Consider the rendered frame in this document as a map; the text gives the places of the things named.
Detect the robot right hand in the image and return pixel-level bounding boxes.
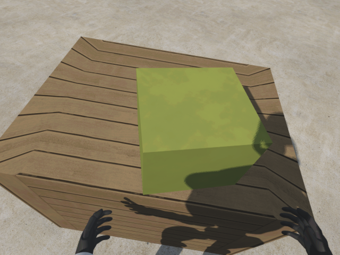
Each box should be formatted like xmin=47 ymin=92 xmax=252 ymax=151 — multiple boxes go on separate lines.
xmin=279 ymin=207 xmax=333 ymax=255

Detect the pedestal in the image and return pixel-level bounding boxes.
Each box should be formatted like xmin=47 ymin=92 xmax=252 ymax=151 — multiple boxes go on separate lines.
xmin=0 ymin=37 xmax=314 ymax=255

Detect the robot left hand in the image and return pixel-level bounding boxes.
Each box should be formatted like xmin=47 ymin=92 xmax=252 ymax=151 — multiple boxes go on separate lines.
xmin=75 ymin=209 xmax=113 ymax=254

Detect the carton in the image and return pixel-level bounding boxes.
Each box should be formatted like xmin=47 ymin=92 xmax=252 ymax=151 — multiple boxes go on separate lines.
xmin=136 ymin=67 xmax=273 ymax=195

